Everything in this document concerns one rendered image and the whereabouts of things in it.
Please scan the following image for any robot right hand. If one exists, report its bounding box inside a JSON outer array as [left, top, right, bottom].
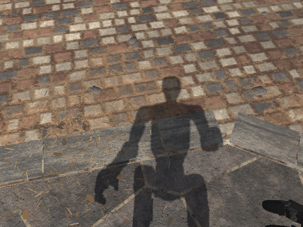
[[262, 200, 303, 227]]

